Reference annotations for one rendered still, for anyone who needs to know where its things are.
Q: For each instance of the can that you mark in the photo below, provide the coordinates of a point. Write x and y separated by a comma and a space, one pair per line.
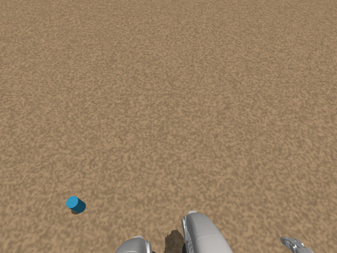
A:
76, 204

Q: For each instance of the right robot hand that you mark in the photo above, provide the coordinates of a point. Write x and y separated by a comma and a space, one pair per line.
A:
295, 245

